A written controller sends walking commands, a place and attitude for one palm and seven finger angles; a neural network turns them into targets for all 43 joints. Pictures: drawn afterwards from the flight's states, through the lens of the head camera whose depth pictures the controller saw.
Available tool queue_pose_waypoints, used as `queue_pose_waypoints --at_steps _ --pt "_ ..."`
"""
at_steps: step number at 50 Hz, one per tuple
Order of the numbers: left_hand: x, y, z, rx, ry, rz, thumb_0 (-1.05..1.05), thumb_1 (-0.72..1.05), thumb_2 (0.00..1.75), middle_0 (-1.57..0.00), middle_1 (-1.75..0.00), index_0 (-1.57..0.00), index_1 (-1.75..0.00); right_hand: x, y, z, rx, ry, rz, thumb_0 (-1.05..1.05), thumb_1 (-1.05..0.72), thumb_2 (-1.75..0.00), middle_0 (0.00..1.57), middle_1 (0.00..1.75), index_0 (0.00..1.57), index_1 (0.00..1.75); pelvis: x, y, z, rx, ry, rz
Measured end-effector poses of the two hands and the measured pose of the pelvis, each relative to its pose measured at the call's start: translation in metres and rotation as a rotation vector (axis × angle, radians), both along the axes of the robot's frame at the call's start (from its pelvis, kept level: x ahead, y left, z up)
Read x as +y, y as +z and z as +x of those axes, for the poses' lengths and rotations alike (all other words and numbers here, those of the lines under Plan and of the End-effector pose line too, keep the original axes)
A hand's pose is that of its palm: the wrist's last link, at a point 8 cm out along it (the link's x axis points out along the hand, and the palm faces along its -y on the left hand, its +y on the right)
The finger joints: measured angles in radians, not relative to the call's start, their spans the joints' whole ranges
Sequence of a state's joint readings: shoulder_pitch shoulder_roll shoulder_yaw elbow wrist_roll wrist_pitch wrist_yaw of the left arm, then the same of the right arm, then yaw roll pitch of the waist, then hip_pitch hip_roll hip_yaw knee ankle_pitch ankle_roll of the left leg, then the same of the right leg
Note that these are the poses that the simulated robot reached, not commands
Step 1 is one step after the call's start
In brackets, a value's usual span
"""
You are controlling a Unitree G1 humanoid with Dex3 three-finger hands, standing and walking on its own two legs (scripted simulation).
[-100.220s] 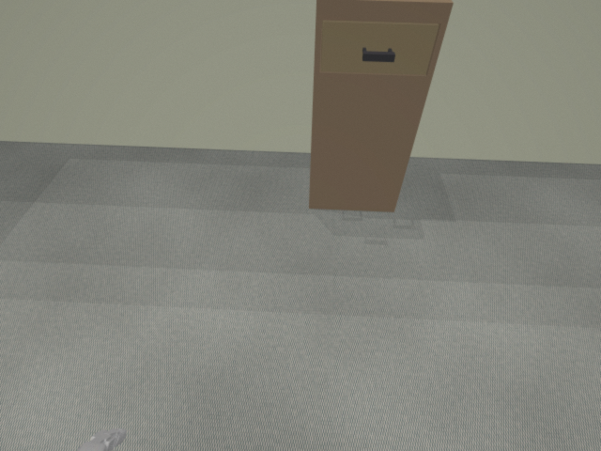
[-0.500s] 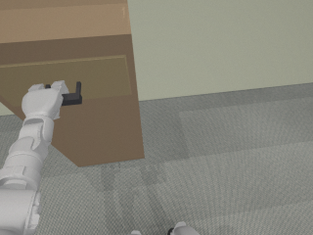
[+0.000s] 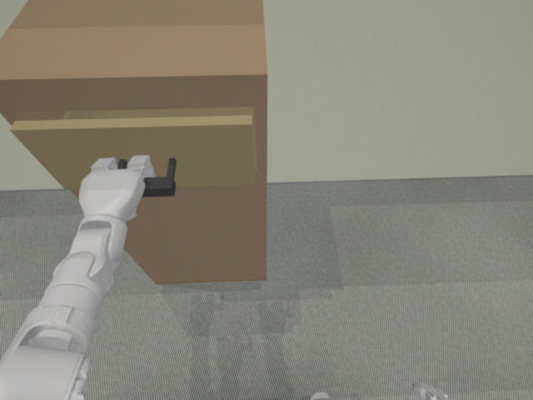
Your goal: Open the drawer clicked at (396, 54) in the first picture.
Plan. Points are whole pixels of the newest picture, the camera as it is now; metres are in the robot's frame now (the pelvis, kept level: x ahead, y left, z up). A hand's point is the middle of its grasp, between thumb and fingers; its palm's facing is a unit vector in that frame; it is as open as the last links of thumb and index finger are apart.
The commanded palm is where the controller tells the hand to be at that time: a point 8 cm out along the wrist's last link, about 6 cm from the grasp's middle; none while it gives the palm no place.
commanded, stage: pull the drawer open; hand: left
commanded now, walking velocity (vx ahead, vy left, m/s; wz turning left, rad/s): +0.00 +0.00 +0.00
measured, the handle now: (145, 176) +0.45 +0.23 +0.02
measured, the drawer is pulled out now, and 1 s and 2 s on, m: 0.03 0.08 0.18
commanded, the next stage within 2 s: none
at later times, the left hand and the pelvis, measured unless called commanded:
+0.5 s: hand (127, 208) +0.40 +0.26 +0.00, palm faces -0.06 -0.01 -1.00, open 5.6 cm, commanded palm +0.39 +0.24 +0.06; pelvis -0.03 -0.02 -0.01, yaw -1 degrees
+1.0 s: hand (123, 233) +0.36 +0.25 +0.00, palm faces -0.01 -0.07 -1.00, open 5.4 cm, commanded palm +0.31 +0.24 +0.06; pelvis +0.00 +0.00 +0.01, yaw -2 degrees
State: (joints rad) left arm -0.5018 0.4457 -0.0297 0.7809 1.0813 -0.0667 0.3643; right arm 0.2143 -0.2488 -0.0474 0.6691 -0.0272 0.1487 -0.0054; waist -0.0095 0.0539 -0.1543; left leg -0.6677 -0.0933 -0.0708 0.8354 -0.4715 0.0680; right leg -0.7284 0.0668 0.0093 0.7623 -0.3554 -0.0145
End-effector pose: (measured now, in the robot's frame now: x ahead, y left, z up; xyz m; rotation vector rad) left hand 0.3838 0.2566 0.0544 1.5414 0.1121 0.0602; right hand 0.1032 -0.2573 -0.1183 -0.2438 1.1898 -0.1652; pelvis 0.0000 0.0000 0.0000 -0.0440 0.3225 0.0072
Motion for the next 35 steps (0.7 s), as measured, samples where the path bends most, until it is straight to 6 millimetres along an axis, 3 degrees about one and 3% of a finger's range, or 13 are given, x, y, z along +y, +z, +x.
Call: queue_pose_waypoints --at_steps 6,18,23,29,35 --pt "-0.001 0.001 0.001 0.034 0.014 0.003 -0.01 0.74 0.83 -0.42 -1.35 -0.39 -1.35 -0.002 -0.004 -0.013 0.007 -0.01 0.012 0.0 -0.9 -0.9 0.2 0.3 0.21 0.3 -0.005 -0.001 -0.007 -0.002 -0.001 0.005" --pt "-0.002 0.001 0.001 0.029 0.014 0.018 -0.01 0.74 0.84 -0.41 -1.35 -0.38 -1.35 -0.025 -0.011 -0.082 0.13 -0.077 -0.016 0.0 -0.9 -0.9 0.21 0.3 0.21 0.3 -0.017 -0.006 -0.024 0.015 -0.015 0.015" --pt "-0.002 0.001 0.001 0.028 0.023 0.023 0.0 0.74 0.83 -0.42 -1.35 -0.37 -1.35 -0.033 -0.011 -0.101 0.159 -0.103 -0.028 0.01 -0.9 -0.9 0.2 0.3 0.21 0.3 -0.02 -0.006 -0.028 0.018 -0.02 0.019" --pt "-0.003 0.002 0.001 0.037 0.029 0.027 0.0 0.74 0.82 -0.42 -1.35 -0.38 -1.35 -0.038 -0.008 -0.108 0.155 -0.116 -0.037 0.01 -0.9 -0.9 0.2 0.3 0.21 0.3 -0.022 -0.006 -0.031 0.02 -0.02 0.022" --pt "-0.003 0.002 0.001 0.04 0.031 0.011 0.0 0.75 0.81 -0.41 -1.35 -0.37 -1.35 -0.036 -0.005 -0.099 0.12 -0.126 -0.033 0.01 -0.9 -0.9 0.2 0.3 0.21 0.3 -0.021 -0.004 -0.028 0.017 -0.036 0.023"
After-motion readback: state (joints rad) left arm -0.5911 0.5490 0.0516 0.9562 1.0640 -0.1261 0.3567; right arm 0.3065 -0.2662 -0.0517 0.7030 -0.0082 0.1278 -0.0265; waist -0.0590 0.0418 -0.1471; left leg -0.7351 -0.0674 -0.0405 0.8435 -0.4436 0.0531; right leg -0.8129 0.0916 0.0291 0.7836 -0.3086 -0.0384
